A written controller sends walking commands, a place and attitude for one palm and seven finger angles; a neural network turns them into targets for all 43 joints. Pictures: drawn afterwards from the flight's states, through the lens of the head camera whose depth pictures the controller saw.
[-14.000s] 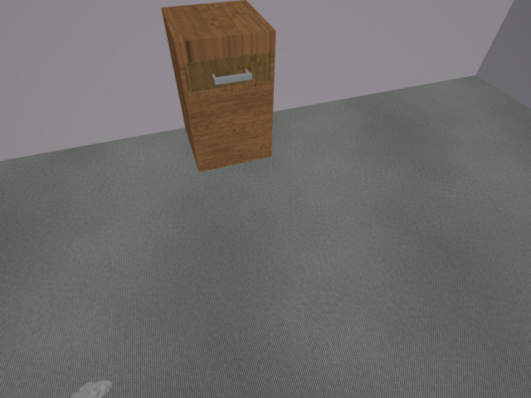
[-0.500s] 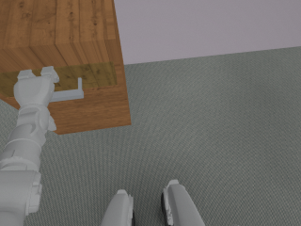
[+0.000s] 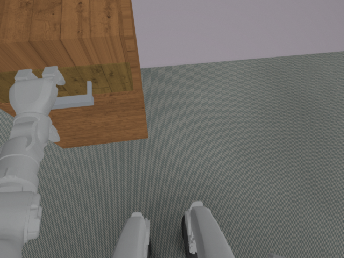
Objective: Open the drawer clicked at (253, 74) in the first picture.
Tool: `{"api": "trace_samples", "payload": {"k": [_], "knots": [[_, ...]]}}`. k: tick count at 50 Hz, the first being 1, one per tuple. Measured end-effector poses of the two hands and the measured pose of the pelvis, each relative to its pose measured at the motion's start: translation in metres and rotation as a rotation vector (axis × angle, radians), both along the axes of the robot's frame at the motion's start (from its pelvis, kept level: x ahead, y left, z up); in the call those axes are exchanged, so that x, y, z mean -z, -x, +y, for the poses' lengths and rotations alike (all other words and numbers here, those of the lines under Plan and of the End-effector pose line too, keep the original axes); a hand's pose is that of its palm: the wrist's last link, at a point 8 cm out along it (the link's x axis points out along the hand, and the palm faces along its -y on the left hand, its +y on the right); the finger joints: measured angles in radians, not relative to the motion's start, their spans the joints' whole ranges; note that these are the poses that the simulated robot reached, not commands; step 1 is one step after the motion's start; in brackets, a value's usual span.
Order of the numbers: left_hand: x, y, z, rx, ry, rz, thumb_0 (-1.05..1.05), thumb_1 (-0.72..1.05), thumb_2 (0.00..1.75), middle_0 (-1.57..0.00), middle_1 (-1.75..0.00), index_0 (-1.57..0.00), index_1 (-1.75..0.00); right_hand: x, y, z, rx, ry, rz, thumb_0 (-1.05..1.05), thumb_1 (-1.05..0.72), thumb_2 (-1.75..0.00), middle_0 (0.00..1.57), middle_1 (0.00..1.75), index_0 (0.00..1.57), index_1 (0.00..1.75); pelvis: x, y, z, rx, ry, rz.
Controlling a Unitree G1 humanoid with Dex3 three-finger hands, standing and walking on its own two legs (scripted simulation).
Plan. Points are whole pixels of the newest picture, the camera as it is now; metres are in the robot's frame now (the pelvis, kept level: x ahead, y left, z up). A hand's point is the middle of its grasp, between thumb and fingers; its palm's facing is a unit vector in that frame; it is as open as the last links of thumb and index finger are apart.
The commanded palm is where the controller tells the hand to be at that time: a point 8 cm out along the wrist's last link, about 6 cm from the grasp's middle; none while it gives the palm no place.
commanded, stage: move the hooked fingers above the handle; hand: left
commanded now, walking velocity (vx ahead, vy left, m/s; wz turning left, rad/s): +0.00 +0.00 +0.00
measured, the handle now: (60, 95) +0.53 +0.29 -0.09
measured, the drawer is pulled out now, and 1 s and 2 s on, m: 0.00 0.00 0.00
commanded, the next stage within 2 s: none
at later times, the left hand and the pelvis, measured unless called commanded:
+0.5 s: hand (48, 101) +0.48 +0.28 -0.04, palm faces +0.00 -0.03 -1.00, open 13.8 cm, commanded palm +0.47 +0.27 +0.02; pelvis +0.00 +0.01 +0.00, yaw +0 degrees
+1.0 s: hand (40, 107) +0.47 +0.30 -0.04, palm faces -0.10 +0.01 -1.00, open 13.8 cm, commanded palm +0.46 +0.27 +0.02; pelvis +0.01 +0.00 +0.01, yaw -1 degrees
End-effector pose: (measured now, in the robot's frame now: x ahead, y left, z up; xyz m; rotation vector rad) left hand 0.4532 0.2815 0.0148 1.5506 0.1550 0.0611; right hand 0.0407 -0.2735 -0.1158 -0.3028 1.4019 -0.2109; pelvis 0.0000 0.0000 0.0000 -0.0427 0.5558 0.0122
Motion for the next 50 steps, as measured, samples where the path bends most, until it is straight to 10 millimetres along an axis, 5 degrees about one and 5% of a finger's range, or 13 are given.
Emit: {"api": "trace_samples", "payload": {"k": [8, 20, 30, 41, 50], "knots": [[-0.015, -0.003, -0.001, -0.006, 0.007, -0.007, 0.0, -0.49, 0.3, -0.32, -1.2, -0.32, -1.2, -0.009, -0.002, 0.014, 0.009, -0.021, -0.02, 0.0, -0.9, -0.89, 0.2, 0.3, 0.2, 0.3, -0.008, -0.003, 0.006, -0.006, 0.009, -0.025], [0.003, -0.005, -0.009, 0.067, 0.044, 0.007, 0.0, -0.49, 0.3, -0.32, -1.2, -0.32, -1.2, -0.011, 0.004, 0.014, 0.011, 0.013, -0.006, 0.0, -0.9, -0.89, 0.2, 0.3, 0.2, 0.3, -0.004, -0.003, 0.014, -0.002, 0.016, -0.011], [0.0, -0.008, 0.008, -0.044, -0.017, -0.013, 0.0, -0.49, 0.3, -0.32, -1.2, -0.32, -1.2, -0.005, 0.005, 0.018, 0.022, -0.018, 0.031, 0.0, -0.9, -0.89, 0.2, 0.3, 0.2, 0.3, -0.003, -0.003, 0.014, -0.006, 0.022, -0.009], [-0.014, -0.009, -0.026, 0.076, 0.057, 0.004, 0.0, -0.49, 0.3, -0.32, -1.2, -0.32, -1.2, -0.018, -0.007, 0.015, 0.018, -0.008, -0.015, 0.0, -0.9, -0.89, 0.2, 0.3, 0.2, 0.3, -0.015, -0.012, 0.007, -0.001, 0.011, -0.034], [0.003, -0.002, 0.015, -0.063, -0.04, 0.039, 0.01, -0.49, 0.3, -0.32, -1.2, -0.32, -1.2, -0.006, -0.01, 0.004, 0.004, -0.008, -0.015, 0.0, -0.9, -0.9, 0.2, 0.3, 0.2, 0.3, -0.005, -0.006, 0.004, 0.012, 0.0, -0.007]]}}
